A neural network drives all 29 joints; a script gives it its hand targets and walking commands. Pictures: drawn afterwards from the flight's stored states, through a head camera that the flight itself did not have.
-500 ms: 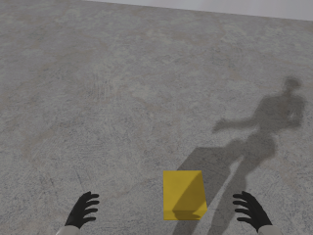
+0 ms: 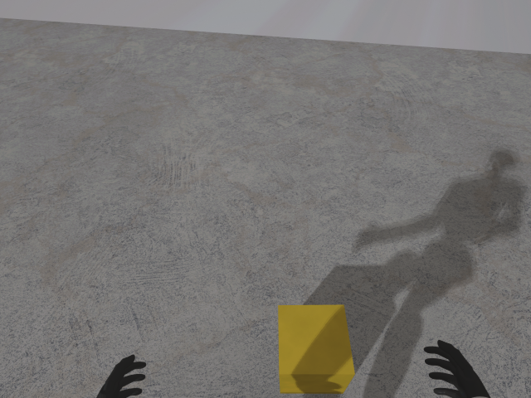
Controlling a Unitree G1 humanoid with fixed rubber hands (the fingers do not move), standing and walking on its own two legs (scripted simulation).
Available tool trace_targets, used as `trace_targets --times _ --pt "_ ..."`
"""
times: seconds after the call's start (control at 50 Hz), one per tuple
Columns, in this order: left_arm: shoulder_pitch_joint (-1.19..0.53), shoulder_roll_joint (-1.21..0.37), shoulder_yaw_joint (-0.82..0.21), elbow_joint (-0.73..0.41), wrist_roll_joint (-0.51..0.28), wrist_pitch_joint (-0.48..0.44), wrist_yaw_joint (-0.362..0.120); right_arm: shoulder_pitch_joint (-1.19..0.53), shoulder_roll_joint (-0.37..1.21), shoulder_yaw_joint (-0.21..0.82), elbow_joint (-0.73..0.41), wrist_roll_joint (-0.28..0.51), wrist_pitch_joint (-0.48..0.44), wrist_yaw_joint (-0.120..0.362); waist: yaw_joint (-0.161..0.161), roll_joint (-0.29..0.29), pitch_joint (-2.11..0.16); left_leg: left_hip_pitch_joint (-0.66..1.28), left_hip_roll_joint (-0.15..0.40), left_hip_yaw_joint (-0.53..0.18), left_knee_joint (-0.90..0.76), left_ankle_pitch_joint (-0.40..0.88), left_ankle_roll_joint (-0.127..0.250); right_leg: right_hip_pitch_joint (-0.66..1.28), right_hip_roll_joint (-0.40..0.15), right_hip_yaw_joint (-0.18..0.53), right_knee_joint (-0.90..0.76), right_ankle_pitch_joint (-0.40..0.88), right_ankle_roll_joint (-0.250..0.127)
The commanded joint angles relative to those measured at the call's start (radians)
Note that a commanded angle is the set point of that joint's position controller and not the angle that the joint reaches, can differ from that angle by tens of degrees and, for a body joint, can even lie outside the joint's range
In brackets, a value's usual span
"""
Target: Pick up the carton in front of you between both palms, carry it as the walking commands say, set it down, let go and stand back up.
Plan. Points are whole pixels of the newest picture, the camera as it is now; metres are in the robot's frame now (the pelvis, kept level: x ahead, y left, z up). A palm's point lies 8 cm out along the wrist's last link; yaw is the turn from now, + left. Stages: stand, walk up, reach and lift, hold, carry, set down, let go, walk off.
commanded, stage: stand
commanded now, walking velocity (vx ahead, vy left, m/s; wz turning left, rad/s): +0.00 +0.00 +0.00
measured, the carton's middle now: (311, 350) +0.38 -0.10 -0.64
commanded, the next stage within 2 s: none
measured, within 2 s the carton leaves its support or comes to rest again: neither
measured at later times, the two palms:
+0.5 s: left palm out of the picture +0.09 +0.26 -0.09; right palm out of the picture +0.09 -0.29 -0.10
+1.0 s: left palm out of the picture +0.06 +0.27 -0.09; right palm out of the picture +0.05 -0.30 -0.10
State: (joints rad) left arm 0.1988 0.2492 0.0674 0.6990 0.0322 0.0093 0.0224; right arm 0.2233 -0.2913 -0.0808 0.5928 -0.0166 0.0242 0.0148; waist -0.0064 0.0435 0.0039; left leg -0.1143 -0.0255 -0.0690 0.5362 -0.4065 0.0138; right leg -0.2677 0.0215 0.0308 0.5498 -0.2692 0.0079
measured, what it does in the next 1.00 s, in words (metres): stands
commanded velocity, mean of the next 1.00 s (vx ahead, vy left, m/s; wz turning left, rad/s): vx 0.00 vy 0.00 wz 0.00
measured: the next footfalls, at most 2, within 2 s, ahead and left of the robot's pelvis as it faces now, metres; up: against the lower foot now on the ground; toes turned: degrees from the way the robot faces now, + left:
none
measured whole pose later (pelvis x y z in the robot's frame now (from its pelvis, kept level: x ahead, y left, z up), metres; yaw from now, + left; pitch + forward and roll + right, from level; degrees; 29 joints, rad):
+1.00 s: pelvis -0.03 -0.01 +0.01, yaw -1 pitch -3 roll +0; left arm 0.19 0.30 0.04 0.90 0.02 -0.01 0.02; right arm 0.25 -0.33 -0.04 0.80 -0.01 -0.02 -0.02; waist 0.00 0.02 0.04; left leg -0.09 -0.02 -0.05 0.47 -0.33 0.00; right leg -0.25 0.03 0.05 0.49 -0.19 -0.01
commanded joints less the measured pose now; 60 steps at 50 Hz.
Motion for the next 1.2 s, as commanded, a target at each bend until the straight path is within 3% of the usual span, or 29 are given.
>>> trace_targets --times 0.0,0.24,0.74,1.18 --pt "-0.041 0.127 0.034 -0.04 0.0 -0.034 0.01 -0.024 -0.112 -0.028 -0.048 0.0 -0.037 -0.011 0.001 -0.039 -0.025 -0.096 0.057 -0.025 -0.076 0.302 -0.024 0.086 -0.061 0.023 -0.052 0.267 -0.019" --pt "-0.023 0.154 0.026 0.038 -0.005 -0.034 0.018 0.015 -0.134 -0.017 0.024 0.001 -0.041 -0.034 0.004 -0.046 -0.025 -0.084 0.059 -0.038 -0.078 0.298 -0.024 0.117 -0.077 0.051 -0.056 0.303 -0.03" --pt "-0.032 0.184 0.011 0.123 -0.013 -0.031 0.007 0.02 -0.164 0.005 0.117 0.007 -0.05 -0.044 0.009 -0.045 0.033 -0.108 0.078 -0.058 -0.159 0.135 -0.009 0.099 -0.088 0.105 -0.125 0.149 -0.032" --pt "-0.048 0.223 0.003 0.161 -0.021 -0.032 0.004 -0.001 -0.2 0.014 0.174 0.012 -0.054 -0.042 0.008 -0.05 0.03 -0.085 0.093 -0.052 -0.183 0.136 -0.003 0.097 -0.097 0.134 -0.147 0.158 -0.033"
